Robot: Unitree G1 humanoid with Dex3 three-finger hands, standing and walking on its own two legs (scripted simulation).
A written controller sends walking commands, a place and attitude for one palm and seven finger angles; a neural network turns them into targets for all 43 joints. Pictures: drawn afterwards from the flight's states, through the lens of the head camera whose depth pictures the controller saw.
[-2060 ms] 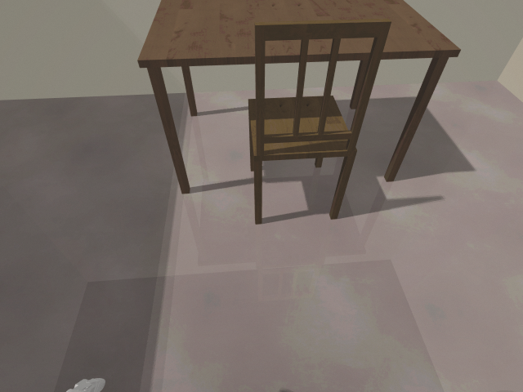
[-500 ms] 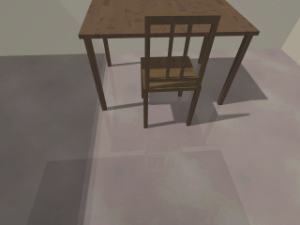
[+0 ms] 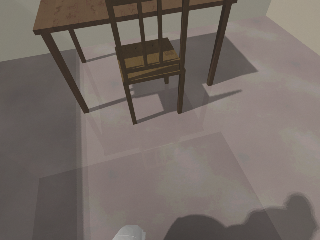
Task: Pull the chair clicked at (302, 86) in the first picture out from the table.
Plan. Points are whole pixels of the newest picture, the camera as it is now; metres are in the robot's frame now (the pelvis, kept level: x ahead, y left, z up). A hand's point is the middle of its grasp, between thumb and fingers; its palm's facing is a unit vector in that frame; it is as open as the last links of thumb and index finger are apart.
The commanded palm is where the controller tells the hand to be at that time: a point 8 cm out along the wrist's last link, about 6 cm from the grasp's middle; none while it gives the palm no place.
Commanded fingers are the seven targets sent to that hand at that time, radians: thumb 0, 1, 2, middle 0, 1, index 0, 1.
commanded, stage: walk to a spot facing it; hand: left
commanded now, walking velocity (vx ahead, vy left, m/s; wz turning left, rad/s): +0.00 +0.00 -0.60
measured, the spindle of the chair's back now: (143, 37) +1.02 +0.19 -0.06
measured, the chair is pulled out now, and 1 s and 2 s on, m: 0.00 0.00 0.00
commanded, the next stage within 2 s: turn to face it in 1.56 s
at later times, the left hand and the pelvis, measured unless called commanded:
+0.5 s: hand (80, 230) +0.15 +0.26 -0.15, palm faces -0.23 -0.95 -0.20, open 7.4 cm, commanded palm none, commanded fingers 0.00 0.90 0.90 -0.20 -0.30 -0.20 -0.30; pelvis +0.03 +0.06 +0.02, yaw -17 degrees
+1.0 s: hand (169, 171) +0.35 +0.01 -0.16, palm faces -0.60 -0.78 -0.18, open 7.4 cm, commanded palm none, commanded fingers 0.00 0.90 0.90 -0.20 -0.30 -0.20 -0.30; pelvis +0.15 -0.07 +0.00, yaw -34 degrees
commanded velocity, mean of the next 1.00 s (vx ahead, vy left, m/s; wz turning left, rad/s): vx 0.27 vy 0.00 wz -0.53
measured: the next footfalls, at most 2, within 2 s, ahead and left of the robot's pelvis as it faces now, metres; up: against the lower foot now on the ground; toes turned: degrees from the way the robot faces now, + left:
left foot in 0.32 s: +0.04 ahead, +0.16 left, +0.00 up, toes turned -11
right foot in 0.82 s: +0.18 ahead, -0.19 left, +0.00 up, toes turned -38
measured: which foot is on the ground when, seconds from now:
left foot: up 0.00-0.30, down 0.32-0.82, up 0.84-1.00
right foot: down 0.00-0.32, up 0.34-0.80, down 0.82-1.00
